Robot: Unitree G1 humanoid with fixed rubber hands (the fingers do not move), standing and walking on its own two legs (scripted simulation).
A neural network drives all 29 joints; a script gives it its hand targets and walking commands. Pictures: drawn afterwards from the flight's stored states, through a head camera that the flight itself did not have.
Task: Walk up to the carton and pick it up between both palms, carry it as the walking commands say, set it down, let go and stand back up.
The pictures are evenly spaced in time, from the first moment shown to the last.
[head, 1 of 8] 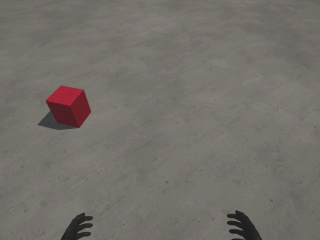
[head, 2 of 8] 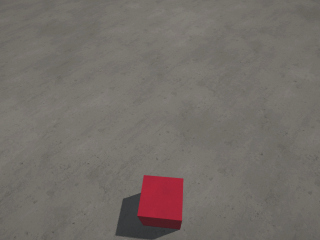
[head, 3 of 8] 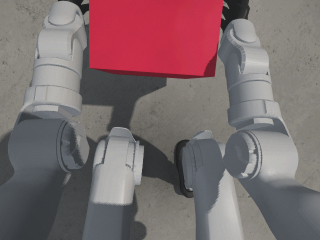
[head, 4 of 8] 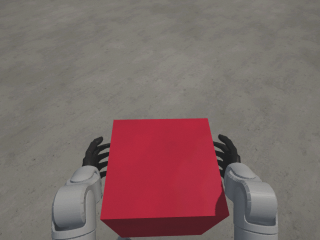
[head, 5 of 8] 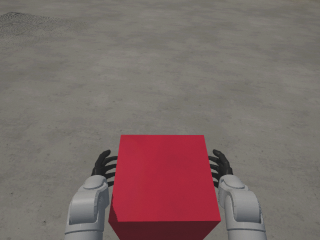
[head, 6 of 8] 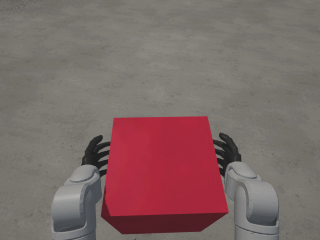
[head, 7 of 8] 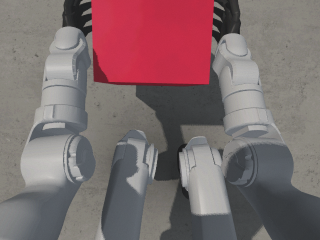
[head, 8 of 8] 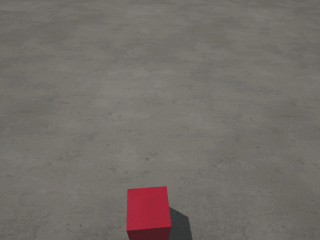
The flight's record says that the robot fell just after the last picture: no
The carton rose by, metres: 0.67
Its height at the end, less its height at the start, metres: +0.00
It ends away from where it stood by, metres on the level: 2.63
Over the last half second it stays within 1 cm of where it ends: yes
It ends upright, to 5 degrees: yes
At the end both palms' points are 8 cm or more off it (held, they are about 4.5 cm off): yes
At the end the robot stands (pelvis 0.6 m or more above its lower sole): yes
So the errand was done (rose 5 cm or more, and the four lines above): yes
